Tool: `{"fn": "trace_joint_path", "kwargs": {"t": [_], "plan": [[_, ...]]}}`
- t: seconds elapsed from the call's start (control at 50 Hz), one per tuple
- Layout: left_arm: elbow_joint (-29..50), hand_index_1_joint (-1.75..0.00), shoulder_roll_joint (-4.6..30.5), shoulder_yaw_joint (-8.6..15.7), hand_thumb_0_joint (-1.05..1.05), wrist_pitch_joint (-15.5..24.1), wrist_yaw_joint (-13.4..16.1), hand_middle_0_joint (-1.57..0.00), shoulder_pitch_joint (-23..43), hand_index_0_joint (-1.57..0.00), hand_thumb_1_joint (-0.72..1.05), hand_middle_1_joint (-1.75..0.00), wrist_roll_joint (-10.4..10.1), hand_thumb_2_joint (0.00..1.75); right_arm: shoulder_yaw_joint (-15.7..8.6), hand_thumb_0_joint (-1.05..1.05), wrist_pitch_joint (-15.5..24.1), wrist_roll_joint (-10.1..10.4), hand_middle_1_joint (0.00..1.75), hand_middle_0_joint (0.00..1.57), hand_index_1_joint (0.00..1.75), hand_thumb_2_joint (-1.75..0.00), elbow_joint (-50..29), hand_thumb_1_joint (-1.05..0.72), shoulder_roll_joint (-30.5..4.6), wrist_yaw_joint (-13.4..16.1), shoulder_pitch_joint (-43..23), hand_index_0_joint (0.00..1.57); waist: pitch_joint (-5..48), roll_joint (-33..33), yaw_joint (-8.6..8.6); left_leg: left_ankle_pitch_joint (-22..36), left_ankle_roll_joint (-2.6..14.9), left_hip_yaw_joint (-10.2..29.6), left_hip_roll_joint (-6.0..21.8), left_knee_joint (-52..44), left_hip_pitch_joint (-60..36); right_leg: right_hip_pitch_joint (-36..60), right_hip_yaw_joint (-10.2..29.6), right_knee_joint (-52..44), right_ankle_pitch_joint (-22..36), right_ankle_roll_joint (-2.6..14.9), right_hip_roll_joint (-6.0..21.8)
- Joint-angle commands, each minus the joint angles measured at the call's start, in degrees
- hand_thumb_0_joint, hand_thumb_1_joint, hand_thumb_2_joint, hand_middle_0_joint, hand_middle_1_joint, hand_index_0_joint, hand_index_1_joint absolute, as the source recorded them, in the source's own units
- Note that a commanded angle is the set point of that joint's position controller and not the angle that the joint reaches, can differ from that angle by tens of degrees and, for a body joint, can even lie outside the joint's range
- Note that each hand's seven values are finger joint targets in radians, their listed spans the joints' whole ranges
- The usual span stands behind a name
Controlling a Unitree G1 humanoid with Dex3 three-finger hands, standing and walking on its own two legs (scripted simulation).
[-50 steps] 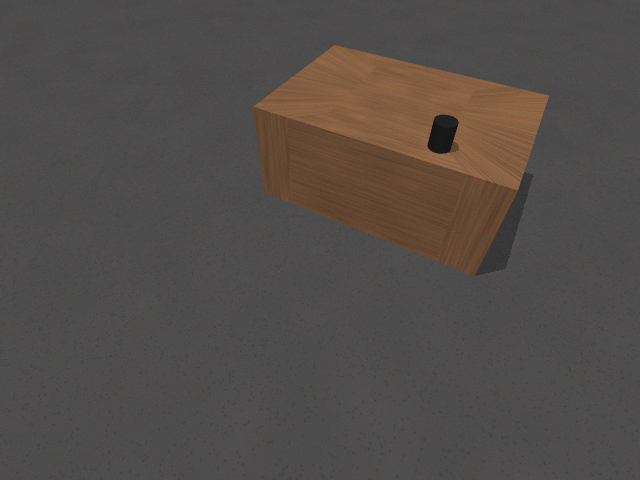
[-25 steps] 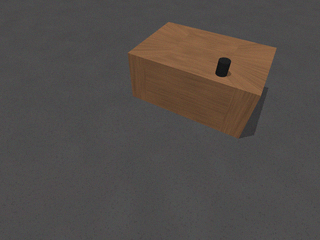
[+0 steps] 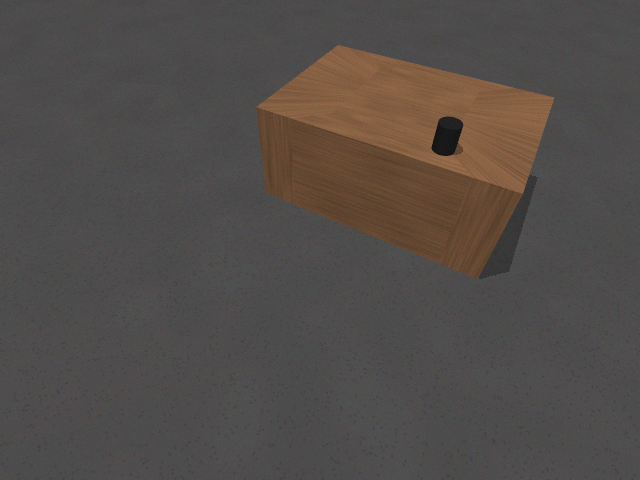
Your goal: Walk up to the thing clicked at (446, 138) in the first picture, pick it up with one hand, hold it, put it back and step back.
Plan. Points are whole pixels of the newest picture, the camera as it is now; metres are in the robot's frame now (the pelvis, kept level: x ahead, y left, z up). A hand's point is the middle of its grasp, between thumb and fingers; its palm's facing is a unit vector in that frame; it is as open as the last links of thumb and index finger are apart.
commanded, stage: stand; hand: left
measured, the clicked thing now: (446, 136) +1.22 -0.40 -0.28
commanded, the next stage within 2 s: walk up in 0.12 s
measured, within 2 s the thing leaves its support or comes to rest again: neither
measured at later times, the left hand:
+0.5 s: hand (193, 456) +0.20 +0.19 -0.15, palm faces -0.18 -0.89 -0.42, open 7.4 cm
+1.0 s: hand (280, 318) +0.43 +0.09 -0.16, palm faces -0.40 -0.85 -0.33, open 7.4 cm
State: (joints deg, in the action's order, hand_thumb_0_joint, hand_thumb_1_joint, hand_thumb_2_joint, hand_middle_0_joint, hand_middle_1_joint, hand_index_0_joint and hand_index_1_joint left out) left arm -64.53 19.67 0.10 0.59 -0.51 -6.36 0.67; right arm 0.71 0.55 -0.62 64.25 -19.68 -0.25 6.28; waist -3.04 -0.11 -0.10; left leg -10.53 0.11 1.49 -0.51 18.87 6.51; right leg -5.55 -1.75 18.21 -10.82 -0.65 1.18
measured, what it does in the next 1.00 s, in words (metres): walks ahead, turning right: right foot, then left foot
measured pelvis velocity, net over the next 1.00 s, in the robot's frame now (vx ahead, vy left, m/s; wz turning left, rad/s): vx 0.27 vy -0.14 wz -0.36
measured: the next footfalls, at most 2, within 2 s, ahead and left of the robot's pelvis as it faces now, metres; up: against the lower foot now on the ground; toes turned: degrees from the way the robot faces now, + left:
right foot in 0.44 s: +0.16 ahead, -0.24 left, +0.00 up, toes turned -15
left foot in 0.80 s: +0.36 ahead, -0.03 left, +0.00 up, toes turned -12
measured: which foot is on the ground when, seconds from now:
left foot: down 0.00-0.46, up 0.48-0.78, down 0.80-1.00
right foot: down 0.00-0.16, up 0.18-0.42, down 0.44-0.82, up 0.84-1.00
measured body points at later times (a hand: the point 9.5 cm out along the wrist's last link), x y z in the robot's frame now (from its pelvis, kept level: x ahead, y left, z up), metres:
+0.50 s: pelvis +0.07 -0.09 -0.04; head +0.08 -0.11 +0.41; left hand +0.21 +0.24 -0.12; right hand +0.05 -0.44 -0.16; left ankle +0.00 +0.10 -0.72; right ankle +0.12 -0.23 -0.75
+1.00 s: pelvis +0.27 -0.14 -0.02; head +0.29 -0.12 +0.43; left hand +0.45 +0.14 -0.14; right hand +0.20 -0.46 -0.11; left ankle +0.32 -0.02 -0.75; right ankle +0.24 -0.27 -0.70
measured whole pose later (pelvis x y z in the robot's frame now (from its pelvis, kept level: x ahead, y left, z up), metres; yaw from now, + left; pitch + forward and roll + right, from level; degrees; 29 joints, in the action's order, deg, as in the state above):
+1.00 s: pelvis +0.27 -0.14 -0.02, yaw -21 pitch -2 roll +1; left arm -50.1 25.4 3.4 2.6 -4.0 -16.5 0.6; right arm -3.2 5.8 -1.4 48.3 -22.5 -2.9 19.2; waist -3.8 -4.2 1.9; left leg -15.8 0.5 -7.8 3.3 31.1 12.6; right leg -26.6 2.0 57.3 -21.5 1.1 1.4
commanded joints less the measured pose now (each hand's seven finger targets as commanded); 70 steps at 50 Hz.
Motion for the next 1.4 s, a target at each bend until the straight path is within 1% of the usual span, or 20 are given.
{"fn": "trace_joint_path", "kwargs": {"t": [0.0,0.08,0.1,0.16,0.4,0.42,0.44,0.46,0.58,0.7,0.76,0.78,0.8,0.82,0.96,1.12,1.14,1.18,1.3,1.38], "plan": [[3.41,-0.3,12.11,2.15,0.0,1.15,1.03,-0.2,2.29,-0.2,0.9,-0.3,0.05,0.9,-2.49,0.0,1.31,0.12,0.3,0.2,0.3,-0.9,-3.46,-0.9,-12.24,0.92,-2.24,0.2,4.69,0.41,-0.11,8.94,1.32,5.19,7.6,-2.85,0.46,1.65,5.28,-2.51,6.97,2.03,6.79],[3.35,-0.3,12.09,2.13,0.0,1.21,1.09,-0.2,1.9,-0.2,0.9,-0.3,0.0,0.9,-2.56,0.0,1.32,0.23,0.3,0.2,0.3,-0.9,-3.54,-0.9,-12.36,0.96,-2.24,0.2,5.1,0.19,-0.12,10.66,1.35,5.08,7.56,-2.36,-0.52,1.44,5.22,-2.35,8.27,1.93,6.81],[9.18,-0.3,17.09,6.33,0.0,0.83,-1.12,-0.2,-0.16,-0.2,0.9,-0.3,1.44,0.9,-7.11,0.0,3.05,-1.26,0.3,0.2,0.3,-0.9,-7.13,-0.9,-18.89,0.49,2.95,0.2,8.97,-2.01,2.4,-16.16,5.15,4.35,7.27,2.25,-9.49,-8.65,6.46,4.47,-14.09,3.75,2.42],[14.15,-0.3,14.08,6.26,0.0,-0.34,-3.19,-0.2,9.07,-0.2,0.9,-0.3,2.31,0.9,-10.12,0.0,4.23,-1.45,0.3,0.2,0.3,-0.9,-7.63,-0.9,-23.17,0.62,8.99,0.2,-3.28,6.81,7.01,-29.06,14.49,22.76,26.8,-10.9,-9.72,-37.46,6.82,32.3,-16.39,2.23,3.58],[11.39,-0.3,15.39,8.74,0.0,0.87,-5.8,-0.2,-12.72,-0.2,0.9,-0.3,1.42,0.9,-9.15,0.0,4.12,-2.34,0.3,0.2,0.3,-0.9,-15.83,-0.9,-18.85,-0.95,-1.02,0.2,1.95,0.85,-5.67,-19.36,6.51,-7.94,12.21,11.57,13.73,1.82,-4.12,16.41,-2.25,1.62,1.12],[9.35,-0.3,18.46,10.21,0.0,1.54,-4.62,-0.2,-21.09,-0.2,0.9,-0.3,1.58,0.9,-7.92,0.0,3.66,-2.49,0.3,0.2,0.3,-0.9,-15.78,-0.9,-15.57,-0.89,1.23,0.2,5.17,-10.58,-9.51,-17.07,5.13,-10.0,8.45,29.24,20.19,11.73,-0.85,14.27,-9.41,2.74,-0.06],[10.34,-0.3,24.42,11.68,0.0,2.03,-3.37,-0.2,-25.3,-0.2,0.9,-0.3,1.8,0.9,-5.87,0.0,3.79,-1.59,0.3,0.2,0.3,-0.9,-18.3,-0.9,-10.57,-1.29,1.71,0.2,3.45,-26.41,-10.94,-24.87,2.28,-10.83,-0.06,47.85,34.35,14.12,22.88,-0.15,-27.4,7.72,11.17],[13.13,-0.3,26.5,10.97,0.0,2.21,-3.4,-0.2,-20.51,-0.2,0.9,-0.3,0.69,0.9,-6.7,0.0,3.69,-0.92,0.3,0.2,0.3,-0.9,-19.18,-0.9,-15.01,-1.28,1.67,0.2,2.86,-19.2,-7.78,-23.14,0.92,-2.3,1.12,50.91,34.48,6.25,45.15,-10.42,-34.91,14.71,20.85],[17.83,-0.3,19.95,8.29,0.0,2.98,-2.48,-0.2,-8.81,-0.2,0.9,-0.3,-0.23,0.9,-7.85,0.0,3.15,-0.4,0.3,0.2,0.3,-0.9,-14.07,-0.9,-17.01,-2.59,10.73,0.2,-2.16,-8.96,-0.09,-9.76,1.03,-1.06,7.27,37.66,20.17,-11.17,20.06,-5.63,-20.93,11.98,11.05],[20.87,-0.3,19.53,8.12,0.0,3.79,-2.77,-0.2,-9.73,-0.2,0.9,-0.3,0.27,0.9,-8.27,0.0,4.53,-1.11,0.3,0.2,0.3,-0.9,-18.33,-0.9,-15.6,-3.28,7.23,0.2,-0.44,-5.47,-1.14,-4.9,0.4,-3.78,5.36,19.18,13.94,-11.76,15.98,-1.64,-14.43,11.93,10.68],[22.1,-0.3,17.45,6.89,0.0,3.61,-2.78,-0.2,-7.12,-0.2,0.9,-0.3,0.57,0.9,-9.42,0.0,5.61,-1.32,0.3,0.2,0.3,-0.9,-16.77,-0.9,-16.19,-2.43,15.07,0.2,1.34,-1.46,4.45,-1.27,1.21,-6.13,2.71,14.13,-4.54,-23.63,11.42,9.89,-12.66,9.4,7.41],[22.33,-0.3,14.57,5.83,0.0,3.49,-2.76,-0.2,-9.0,-0.2,0.9,-0.3,0.58,0.9,-10.36,0.0,6.07,-1.65,0.3,0.2,0.3,-0.9,-15.87,-0.9,-18.77,-1.79,19.66,0.2,3.17,7.53,6.69,-12.01,3.49,0.35,5.42,8.79,-13.01,-30.94,7.77,23.52,-11.39,7.86,2.71],[22.73,-0.3,9.94,4.76,0.0,3.66,-2.53,-0.2,-10.84,-0.2,0.9,-0.3,-0.12,0.9,-11.39,0.0,6.79,-2.48,0.3,0.2,0.3,-0.9,-16.5,-0.9,-23.34,-1.19,23.98,0.2,4.73,18.22,7.54,-30.99,8.02,28.01,21.21,-3.19,-15.73,-39.14,4.4,43.16,-17.9,4.04,-6.29],[21.62,-0.3,15.67,6.05,0.0,3.42,-1.62,-0.2,-12.59,-0.2,0.9,-0.3,0.3,0.9,-11.57,0.0,6.75,-0.65,0.3,0.2,0.3,-0.9,-18.54,-0.9,-25.55,-1.48,18.74,0.2,3.63,11.74,5.3,-40.18,15.01,41.16,28.64,-9.97,-10.76,-39.34,8.37,49.52,-20.66,4.09,-4.03],[19.65,-0.3,15.05,6.03,0.0,3.69,-3.45,-0.2,-9.81,-0.2,0.9,-0.3,-0.57,0.9,-8.8,0.0,6.58,-0.53,0.3,0.2,0.3,-0.9,-19.98,-0.9,-19.9,-1.36,13.44,0.2,-1.29,10.65,1.85,2.26,12.98,5.02,18.68,-3.57,1.3,-27.24,4.91,32.94,-10.41,0.81,3.62],[17.88,-0.3,15.47,7.13,0.0,3.69,-3.85,-0.2,-11.31,-0.2,0.9,-0.3,0.11,0.9,-8.05,0.0,4.76,0.05,0.3,0.2,0.3,-0.9,-21.39,-0.9,-18.99,-1.72,11.04,0.2,3.56,3.35,-2.27,0.73,7.46,-5.79,13.46,11.8,11.74,0.06,-4.06,13.31,2.04,3.09,-1.91],[16.19,-0.3,17.66,8.37,0.0,4.08,-3.17,-0.2,-17.39,-0.2,0.9,-0.3,0.0,0.9,-6.95,0.0,4.55,-0.06,0.3,0.2,0.3,-0.9,-21.43,-0.9,-16.36,-1.73,12.49,0.2,6.8,-5.1,-5.62,0.44,5.97,-7.91,10.63,25.6,15.64,8.42,-1.14,11.42,-2.24,3.92,-1.74],[17.71,-0.3,26.66,10.1,0.0,4.9,-2.0,-0.2,-21.6,-0.2,0.9,-0.3,-0.32,0.9,-5.95,0.0,4.15,0.41,0.3,0.2,0.3,-0.9,-23.07,-0.9,-15.17,-1.54,13.24,0.2,7.72,-17.14,-6.84,-19.69,1.96,-5.41,1.09,49.47,34.93,14.04,43.37,-4.5,-21.21,15.34,21.6],[20.24,-0.3,19.84,7.56,0.0,5.24,-1.3,-0.2,-10.65,-0.2,0.9,-0.3,-0.92,0.9,-6.97,0.0,3.11,-0.02,0.3,0.2,0.3,-0.9,-17.44,-0.9,-16.62,-2.34,16.49,0.2,-1.44,-8.19,-0.34,-9.13,1.24,-1.1,7.85,39.9,23.31,-9.81,15.87,-0.76,-3.9,13.42,11.55],[21.2,-0.3,20.78,7.86,0.0,5.69,-1.48,-0.2,-11.6,-0.2,0.9,-0.3,-0.24,0.9,-7.5,0.0,3.11,-0.72,0.3,0.2,0.3,-0.9,-19.05,-0.9,-15.76,-3.58,11.74,0.2,-1.58,-9.31,-1.74,-7.49,0.27,-2.84,7.54,27.84,22.3,-11.25,14.78,-2.8,-13.74,14.34,12.1]]}}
